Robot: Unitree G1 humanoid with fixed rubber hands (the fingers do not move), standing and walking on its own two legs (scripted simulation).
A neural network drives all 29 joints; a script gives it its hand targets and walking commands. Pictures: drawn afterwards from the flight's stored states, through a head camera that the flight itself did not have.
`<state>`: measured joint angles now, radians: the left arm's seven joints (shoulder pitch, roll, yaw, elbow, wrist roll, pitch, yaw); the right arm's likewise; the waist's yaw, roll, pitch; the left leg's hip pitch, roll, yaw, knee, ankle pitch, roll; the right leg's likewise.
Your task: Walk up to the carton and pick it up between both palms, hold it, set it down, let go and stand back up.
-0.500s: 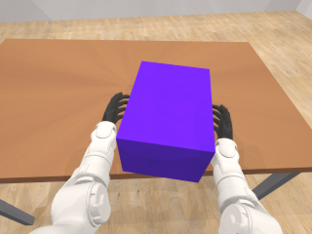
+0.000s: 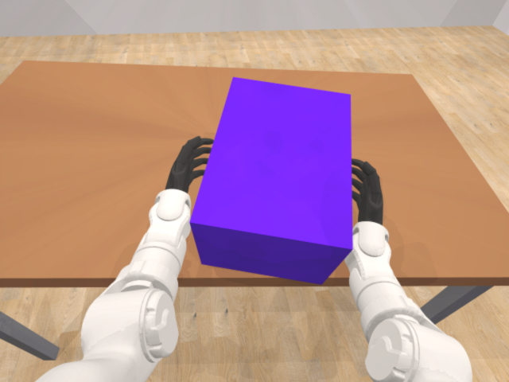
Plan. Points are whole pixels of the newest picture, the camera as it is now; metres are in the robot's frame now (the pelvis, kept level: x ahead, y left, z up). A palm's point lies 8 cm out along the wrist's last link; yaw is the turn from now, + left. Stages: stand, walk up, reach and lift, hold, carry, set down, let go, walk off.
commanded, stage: reach and lift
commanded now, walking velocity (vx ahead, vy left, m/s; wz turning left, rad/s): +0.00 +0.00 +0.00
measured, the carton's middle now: (276, 178) +0.46 -0.01 +0.06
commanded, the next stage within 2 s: none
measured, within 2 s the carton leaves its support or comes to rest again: neither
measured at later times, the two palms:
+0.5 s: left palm (177, 184) +0.41 +0.15 +0.10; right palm (369, 204) +0.38 -0.16 +0.09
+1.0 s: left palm (158, 174) +0.37 +0.16 +0.16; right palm (381, 190) +0.36 -0.15 +0.16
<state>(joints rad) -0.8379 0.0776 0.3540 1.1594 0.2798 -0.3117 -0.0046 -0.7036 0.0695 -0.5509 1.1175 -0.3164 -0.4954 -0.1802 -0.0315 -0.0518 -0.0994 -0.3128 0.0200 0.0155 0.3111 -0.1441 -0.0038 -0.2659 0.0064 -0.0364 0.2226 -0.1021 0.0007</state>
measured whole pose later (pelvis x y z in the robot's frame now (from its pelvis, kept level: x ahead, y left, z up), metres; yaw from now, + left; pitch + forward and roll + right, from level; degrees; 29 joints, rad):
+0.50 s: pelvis +0.01 +0.00 +0.00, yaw +0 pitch +9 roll -1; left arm -0.73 0.10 0.15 1.04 0.06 -0.17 0.07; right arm -0.64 -0.01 -0.18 1.00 0.00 -0.28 -0.20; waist -0.03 -0.01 -0.18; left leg -0.32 0.02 0.01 0.35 -0.17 0.00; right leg -0.27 0.01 -0.04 0.23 -0.12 0.00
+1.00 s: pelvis -0.01 +0.01 +0.00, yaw +2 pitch -5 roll -1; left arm -0.66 0.03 0.23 0.51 0.21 0.40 0.04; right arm -0.68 -0.04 -0.11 0.78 0.14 0.10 -0.18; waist -0.08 -0.07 -0.02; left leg -0.09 0.00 0.00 0.36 -0.19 0.01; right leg -0.02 -0.01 -0.05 0.25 -0.14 0.02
